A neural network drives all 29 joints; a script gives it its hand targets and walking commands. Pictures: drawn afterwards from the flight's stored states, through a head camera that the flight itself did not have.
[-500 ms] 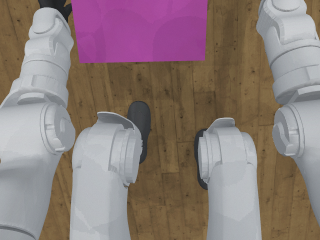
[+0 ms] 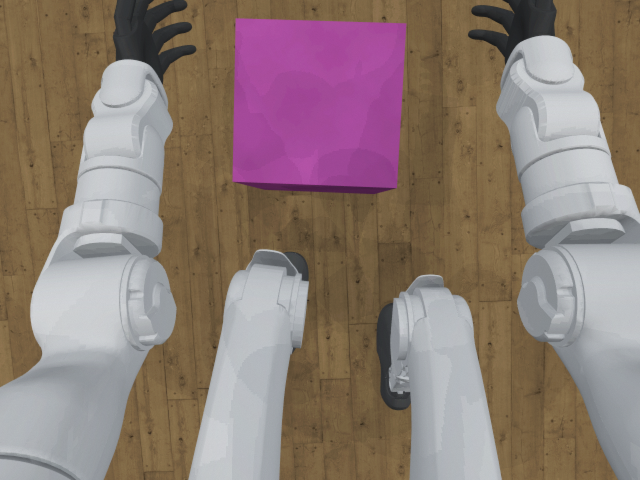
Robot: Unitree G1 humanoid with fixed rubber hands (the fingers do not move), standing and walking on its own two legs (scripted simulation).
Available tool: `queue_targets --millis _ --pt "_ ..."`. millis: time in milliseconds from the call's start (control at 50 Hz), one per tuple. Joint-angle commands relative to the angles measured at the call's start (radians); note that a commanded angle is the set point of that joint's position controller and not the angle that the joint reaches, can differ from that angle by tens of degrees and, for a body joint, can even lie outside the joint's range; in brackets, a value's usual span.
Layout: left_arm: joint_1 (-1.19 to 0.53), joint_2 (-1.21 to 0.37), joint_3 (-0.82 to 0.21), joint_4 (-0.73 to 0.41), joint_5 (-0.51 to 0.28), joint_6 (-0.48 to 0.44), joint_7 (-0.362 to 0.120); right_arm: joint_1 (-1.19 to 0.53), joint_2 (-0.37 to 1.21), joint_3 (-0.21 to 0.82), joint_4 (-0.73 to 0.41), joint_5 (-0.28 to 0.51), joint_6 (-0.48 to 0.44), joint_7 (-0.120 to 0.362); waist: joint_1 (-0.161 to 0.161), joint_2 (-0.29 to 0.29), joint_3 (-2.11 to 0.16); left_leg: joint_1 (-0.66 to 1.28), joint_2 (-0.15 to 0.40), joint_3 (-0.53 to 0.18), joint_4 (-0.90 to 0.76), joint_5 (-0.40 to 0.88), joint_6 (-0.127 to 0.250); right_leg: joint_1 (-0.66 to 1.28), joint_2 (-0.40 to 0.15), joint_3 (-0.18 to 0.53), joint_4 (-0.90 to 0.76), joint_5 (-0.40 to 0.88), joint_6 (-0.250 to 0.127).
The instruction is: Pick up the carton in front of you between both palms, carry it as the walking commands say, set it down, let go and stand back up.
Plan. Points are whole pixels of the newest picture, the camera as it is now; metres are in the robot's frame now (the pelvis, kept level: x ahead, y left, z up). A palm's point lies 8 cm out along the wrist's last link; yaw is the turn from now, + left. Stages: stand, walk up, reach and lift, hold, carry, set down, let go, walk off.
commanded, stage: set down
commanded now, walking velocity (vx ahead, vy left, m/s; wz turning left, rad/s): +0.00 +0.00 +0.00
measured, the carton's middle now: (319, 125) +0.50 +0.09 -0.34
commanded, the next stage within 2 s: let go in 0.56 s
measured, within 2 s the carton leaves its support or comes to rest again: neither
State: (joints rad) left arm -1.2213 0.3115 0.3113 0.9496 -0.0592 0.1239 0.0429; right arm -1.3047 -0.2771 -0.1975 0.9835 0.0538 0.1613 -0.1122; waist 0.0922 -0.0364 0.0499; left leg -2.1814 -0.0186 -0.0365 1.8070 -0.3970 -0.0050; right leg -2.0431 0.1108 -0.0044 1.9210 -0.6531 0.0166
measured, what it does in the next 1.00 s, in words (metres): rises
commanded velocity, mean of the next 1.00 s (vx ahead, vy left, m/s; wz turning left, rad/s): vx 0.00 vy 0.00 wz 0.00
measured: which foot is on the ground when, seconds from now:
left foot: down 0.00-1.00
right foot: down 0.00-1.00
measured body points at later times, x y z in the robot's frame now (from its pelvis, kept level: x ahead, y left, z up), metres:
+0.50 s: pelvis +0.03 +0.01 +0.13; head +0.33 +0.04 +0.47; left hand +0.50 +0.29 +0.03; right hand +0.57 -0.11 +0.03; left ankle +0.14 +0.12 -0.43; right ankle +0.07 -0.11 -0.43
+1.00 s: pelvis +0.09 +0.02 +0.26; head +0.31 +0.05 +0.65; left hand +0.41 +0.29 +0.14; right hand +0.47 -0.15 +0.14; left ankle +0.14 +0.12 -0.43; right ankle +0.07 -0.11 -0.43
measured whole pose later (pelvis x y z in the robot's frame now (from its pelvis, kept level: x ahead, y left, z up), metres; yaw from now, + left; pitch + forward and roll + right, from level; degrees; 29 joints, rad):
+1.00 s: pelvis +0.09 +0.02 +0.26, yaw +2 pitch +32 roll -2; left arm -0.40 0.22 0.21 0.60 0.05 0.07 -0.08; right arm -0.45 -0.14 -0.17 0.62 -0.06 0.08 -0.04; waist 0.05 -0.01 -0.07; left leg -1.13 -0.03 -0.02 0.80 -0.23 0.03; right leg -1.01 0.05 0.07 0.84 -0.39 0.02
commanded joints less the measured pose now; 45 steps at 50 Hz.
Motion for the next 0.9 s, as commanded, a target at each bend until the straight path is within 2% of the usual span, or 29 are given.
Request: queue_targets --millis 0,100,180,360,500,560,640,700,800,880 --pt "-0.159 0.131 0.034 -0.171 0.013 -0.014 0.003 -0.186 -0.093 0.003 -0.158 0.000 -0.025 0.001 0.045 0.020 -1.114 0.980 -0.020 0.070 -0.133 0.339 -0.022 0.233 0.003 -0.051 -0.298 0.194 0.016" --pt "-0.121 0.136 0.027 -0.261 -0.009 0.018 -0.007 -0.174 -0.101 0.017 -0.265 0.007 0.003 0.003 0.039 -0.015 -1.225 1.075 -0.028 0.078 -0.216 0.393 -0.022 0.357 0.010 -0.063 -0.379 0.247 0.021" --pt "-0.095 0.129 0.017 -0.300 -0.023 0.038 -0.019 -0.149 -0.101 0.017 -0.306 0.006 0.023 0.015 0.027 -0.011 -1.249 1.154 -0.030 0.076 -0.286 0.419 -0.024 0.410 0.011 -0.067 -0.448 0.269 0.024" --pt "-0.014 0.076 0.029 -0.258 0.017 0.031 -0.036 -0.030 -0.078 -0.027 -0.225 -0.033 0.006 0.051 0.012 0.033 -1.109 1.278 -0.023 0.056 -0.479 0.434 -0.028 0.434 0.002 -0.049 -0.647 0.280 0.027" --pt "0.025 0.061 0.062 -0.257 0.056 -0.004 -0.045 -0.013 -0.065 -0.038 -0.226 -0.055 -0.030 0.070 0.018 0.011 -1.084 1.380 -0.017 0.039 -0.619 0.479 -0.020 0.566 -0.009 -0.029 -0.796 0.339 0.030" --pt "0.058 0.049 0.069 -0.239 0.074 -0.014 -0.052 0.020 -0.052 -0.046 -0.209 -0.072 -0.036 0.075 0.011 0.001 -1.051 1.404 -0.014 0.035 -0.678 0.468 -0.016 0.617 -0.016 -0.022 -0.856 0.346 0.033" --pt "0.184 0.041 0.058 -0.258 0.111 -0.021 -0.078 0.171 -0.017 -0.059 -0.233 -0.118 -0.035 0.062 -0.005 0.009 -1.101 1.513 -0.016 0.042 -0.745 0.523 -0.012 0.751 -0.019 -0.012 -0.932 0.422 0.038" --pt "0.326 0.046 0.027 -0.317 0.143 -0.022 -0.102 0.324 0.015 -0.059 -0.311 -0.150 -0.033 0.042 -0.013 0.023 -1.123 1.628 -0.018 0.043 -0.799 0.567 -0.002 0.856 -0.022 -0.004 -0.993 0.474 0.039" --pt "0.524 0.037 -0.033 -0.440 0.149 -0.038 -0.124 0.518 0.048 -0.013 -0.458 -0.132 -0.057 0.038 -0.009 0.050 -0.999 1.791 -0.006 0.013 -0.891 0.606 0.012 0.928 -0.031 0.005 -1.094 0.473 0.028" --pt "0.662 0.008 -0.076 -0.460 0.120 -0.060 -0.129 0.650 0.048 0.010 -0.490 -0.114 -0.086 0.061 -0.026 0.054 -0.850 1.876 0.012 -0.023 -0.958 0.615 0.012 0.952 -0.041 0.009 -1.162 0.447 0.017"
